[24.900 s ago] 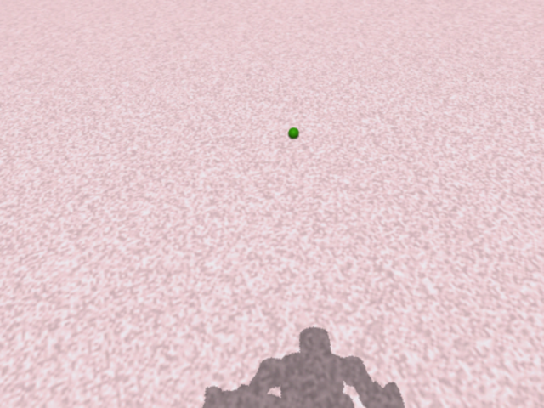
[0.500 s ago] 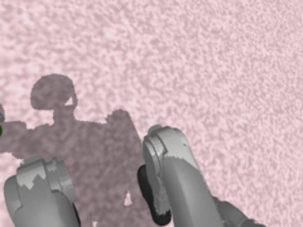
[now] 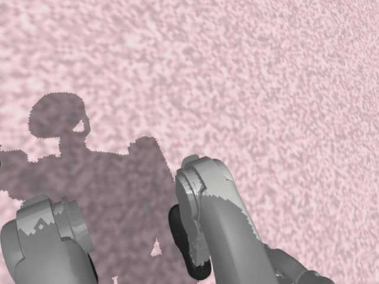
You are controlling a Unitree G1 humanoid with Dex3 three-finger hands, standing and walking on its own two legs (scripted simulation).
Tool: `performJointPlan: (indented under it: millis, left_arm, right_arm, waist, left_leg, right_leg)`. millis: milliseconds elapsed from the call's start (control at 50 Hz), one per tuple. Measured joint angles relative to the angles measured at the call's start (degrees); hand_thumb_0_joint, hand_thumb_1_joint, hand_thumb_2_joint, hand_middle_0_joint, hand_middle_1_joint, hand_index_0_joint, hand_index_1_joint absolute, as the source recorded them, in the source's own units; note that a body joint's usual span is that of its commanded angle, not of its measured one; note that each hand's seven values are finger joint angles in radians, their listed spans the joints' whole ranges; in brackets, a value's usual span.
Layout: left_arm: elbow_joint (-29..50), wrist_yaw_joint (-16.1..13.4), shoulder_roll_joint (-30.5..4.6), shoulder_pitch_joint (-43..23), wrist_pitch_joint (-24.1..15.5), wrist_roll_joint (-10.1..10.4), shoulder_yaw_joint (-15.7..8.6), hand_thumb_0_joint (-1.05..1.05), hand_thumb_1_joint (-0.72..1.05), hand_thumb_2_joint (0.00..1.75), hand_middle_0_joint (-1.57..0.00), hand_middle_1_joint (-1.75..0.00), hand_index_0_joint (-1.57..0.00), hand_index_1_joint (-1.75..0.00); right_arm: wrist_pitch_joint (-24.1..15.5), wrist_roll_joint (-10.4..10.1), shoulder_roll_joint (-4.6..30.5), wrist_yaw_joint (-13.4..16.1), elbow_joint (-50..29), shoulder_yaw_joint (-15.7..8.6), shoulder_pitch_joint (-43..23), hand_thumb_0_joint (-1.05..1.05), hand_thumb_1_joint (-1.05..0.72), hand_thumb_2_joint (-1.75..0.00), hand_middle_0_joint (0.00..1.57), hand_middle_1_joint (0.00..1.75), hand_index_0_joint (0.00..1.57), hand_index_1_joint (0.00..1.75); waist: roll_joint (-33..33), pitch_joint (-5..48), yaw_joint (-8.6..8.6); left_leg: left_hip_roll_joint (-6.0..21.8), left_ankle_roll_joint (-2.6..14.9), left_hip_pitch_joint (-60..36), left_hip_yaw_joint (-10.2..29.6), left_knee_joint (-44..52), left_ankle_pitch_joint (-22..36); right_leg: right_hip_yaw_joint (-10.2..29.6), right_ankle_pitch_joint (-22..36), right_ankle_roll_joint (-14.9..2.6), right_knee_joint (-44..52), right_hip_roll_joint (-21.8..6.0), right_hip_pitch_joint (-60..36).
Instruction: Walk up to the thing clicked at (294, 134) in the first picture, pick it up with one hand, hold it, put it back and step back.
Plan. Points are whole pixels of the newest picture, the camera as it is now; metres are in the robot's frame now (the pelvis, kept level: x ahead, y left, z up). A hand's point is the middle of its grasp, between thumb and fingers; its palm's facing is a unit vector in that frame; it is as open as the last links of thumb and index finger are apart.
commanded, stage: open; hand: left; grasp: from above
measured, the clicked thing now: out of the picture +0.40 +0.32 -0.26
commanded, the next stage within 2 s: withdraw in 0.62 s
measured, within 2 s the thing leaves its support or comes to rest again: neither
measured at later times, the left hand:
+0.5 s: hand out of the picture +0.39 +0.33 -0.25, palm faces -0.45 -0.18 -0.87, open 13.7 cm
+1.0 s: hand out of the picture +0.41 +0.33 -0.21, palm faces -0.31 -0.16 -0.94, open 14.1 cm
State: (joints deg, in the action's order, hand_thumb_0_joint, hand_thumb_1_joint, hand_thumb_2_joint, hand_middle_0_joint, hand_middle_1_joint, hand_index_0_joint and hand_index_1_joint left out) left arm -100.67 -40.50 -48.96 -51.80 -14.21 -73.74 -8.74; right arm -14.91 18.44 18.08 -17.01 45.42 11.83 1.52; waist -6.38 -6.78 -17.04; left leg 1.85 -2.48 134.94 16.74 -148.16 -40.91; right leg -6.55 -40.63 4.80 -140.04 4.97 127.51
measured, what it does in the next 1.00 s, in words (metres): stands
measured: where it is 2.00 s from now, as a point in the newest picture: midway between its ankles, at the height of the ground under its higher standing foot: (145, 277)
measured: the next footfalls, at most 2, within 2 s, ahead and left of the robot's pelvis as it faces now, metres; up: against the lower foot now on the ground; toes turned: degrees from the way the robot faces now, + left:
none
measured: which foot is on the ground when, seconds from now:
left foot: down 0.00-1.00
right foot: down 0.00-1.00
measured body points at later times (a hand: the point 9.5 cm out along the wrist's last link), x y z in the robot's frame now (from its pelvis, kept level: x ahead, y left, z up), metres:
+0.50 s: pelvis +0.00 +0.00 +0.00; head +0.25 +0.13 +0.35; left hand +0.41 +0.33 -0.20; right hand +0.09 -0.26 -0.07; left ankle +0.06 +0.14 -0.26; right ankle +0.11 -0.13 -0.26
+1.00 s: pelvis +0.00 +0.00 +0.00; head +0.24 +0.12 +0.37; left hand +0.42 +0.34 -0.16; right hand +0.09 -0.26 -0.07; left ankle +0.06 +0.14 -0.26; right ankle +0.11 -0.13 -0.26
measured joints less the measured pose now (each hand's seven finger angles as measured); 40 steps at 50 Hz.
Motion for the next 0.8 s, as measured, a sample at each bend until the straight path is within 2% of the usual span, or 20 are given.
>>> performJointPlan:
  millis: [160, 240, 360, 500, 640, 800]
  left_arm:
    - [-0.1, -0.3, 0.1, 0.6, -0.2, -0.2, 0.1, 0.00, -0.09, 0.67, -0.63, -0.83, -0.47, -0.69]
    - [0.8, -0.6, 0.2, 0.7, 0.3, 0.0, 1.2, 0.00, -0.17, 0.73, -0.53, -0.86, -0.39, -0.75]
    - [1.3, -0.7, -0.5, -0.2, 1.0, 0.5, 0.6, 0.00, -0.30, 0.83, -0.34, -0.87, -0.28, -0.83]
    - [1.8, 1.2, -1.3, 0.0, 1.6, 1.5, -0.3, 0.00, -0.43, 0.94, -0.19, -0.92, -0.16, -0.92]
    - [3.0, 2.4, -1.3, 0.9, 0.5, 2.0, -0.5, 0.00, -0.50, 0.99, -0.11, -0.97, -0.09, -0.98]
    - [2.6, 1.7, -1.3, 0.9, -0.8, 1.1, 0.3, 0.00, -0.49, 0.98, -0.07, -1.01, -0.08, -1.00]
  right_arm:
    - [-0.2, 0.0, 0.2, -0.2, 0.2, 0.2, 0.1, 0.00, -0.90, -0.90, 0.20, 0.30, 0.21, 0.30]
    - [-0.5, 0.0, 0.4, -0.4, 0.2, 0.0, 0.1, 0.00, -0.90, -0.90, 0.20, 0.30, 0.21, 0.30]
    - [-1.3, 0.0, 0.5, -0.8, 0.2, -0.2, -0.3, 0.00, -0.90, -0.90, 0.20, 0.30, 0.21, 0.30]
    - [-2.0, -0.3, 0.7, -1.3, -0.1, 0.0, -0.1, 0.00, -0.89, -0.90, 0.20, 0.30, 0.20, 0.30]
    - [-1.5, -0.5, 0.4, -1.5, -0.2, 0.0, 0.6, 0.00, -0.89, -0.90, 0.20, 0.30, 0.20, 0.30]
    - [-1.1, -0.4, 0.4, -1.2, -0.4, 0.4, 0.6, 0.00, -0.89, -0.89, 0.20, 0.30, 0.21, 0.30]
  waist:
    - [-0.2, 0.0, -0.04]
    - [-0.2, -0.2, 0.08]
    - [-0.5, -0.5, -0.19]
    - [-0.4, -1.0, -0.34]
    - [-0.2, -1.1, 0.22]
    - [-0.2, -1.0, 0.36]
  left_leg:
    - [-0.1, 0.08, -0.1, 0.1, 0.0, 0.1]
    - [-0.1, 0.16, 0.0, 0.1, -0.1, 0.2]
    - [-0.2, 0.23, 0.2, 0.3, -0.1, 0.0]
    - [-0.4, 0.24, 0.2, 0.5, -0.4, -0.4]
    - [-0.4, 0.23, 0.1, 0.5, -0.3, -0.6]
    - [-0.3, 0.21, -0.1, 0.5, -0.1, -0.3]
  right_leg:
    - [-0.1, 0.1, -0.07, 0.1, 0.0, -0.3]
    - [-0.2, 0.1, -0.22, 0.1, -0.1, -0.3]
    - [-0.3, 0.0, -0.10, 0.3, -0.1, -0.3]
    - [-0.5, -0.5, -0.06, 0.1, -0.2, -0.5]
    - [-0.5, -0.7, -0.07, 0.3, -0.3, -0.7]
    - [-0.6, -0.4, -0.20, 0.5, -0.3, -0.8]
